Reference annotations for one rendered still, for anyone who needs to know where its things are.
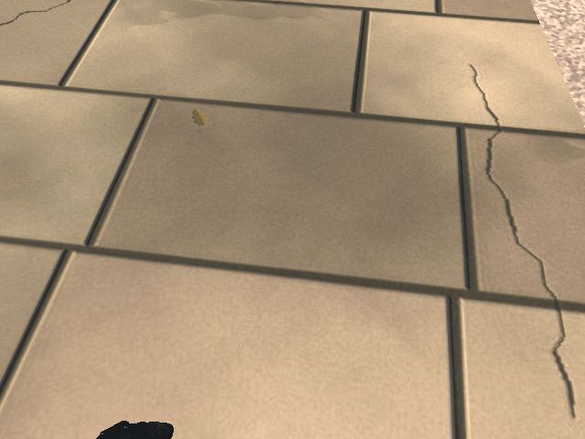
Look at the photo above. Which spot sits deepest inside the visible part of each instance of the left robot hand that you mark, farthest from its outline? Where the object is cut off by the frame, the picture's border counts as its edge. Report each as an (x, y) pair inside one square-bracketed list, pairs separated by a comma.
[(141, 430)]

